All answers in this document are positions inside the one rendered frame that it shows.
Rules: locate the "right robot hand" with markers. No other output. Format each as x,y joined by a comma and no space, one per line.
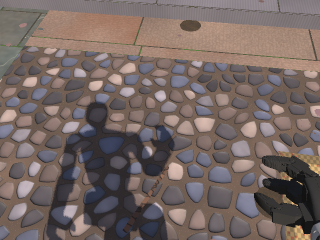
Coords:
306,196

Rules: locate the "robot right forearm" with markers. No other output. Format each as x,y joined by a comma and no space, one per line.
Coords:
315,232

